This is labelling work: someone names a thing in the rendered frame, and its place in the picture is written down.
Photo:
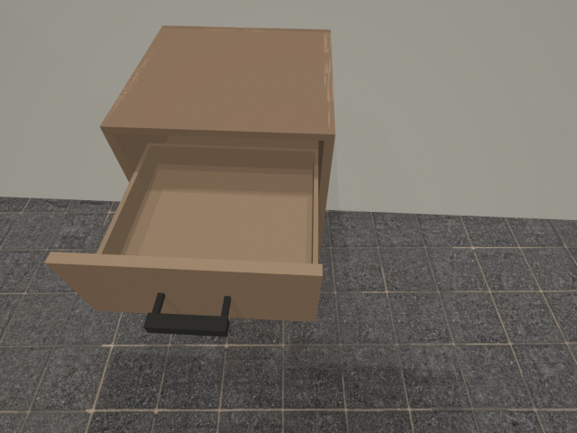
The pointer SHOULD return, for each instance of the drawer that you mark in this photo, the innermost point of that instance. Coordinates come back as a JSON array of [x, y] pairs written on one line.
[[200, 222]]

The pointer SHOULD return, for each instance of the cabinet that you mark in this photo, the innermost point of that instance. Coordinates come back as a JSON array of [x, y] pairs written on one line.
[[230, 86]]

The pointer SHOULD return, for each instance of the handle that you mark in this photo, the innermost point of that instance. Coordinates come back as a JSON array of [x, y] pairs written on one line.
[[194, 325]]

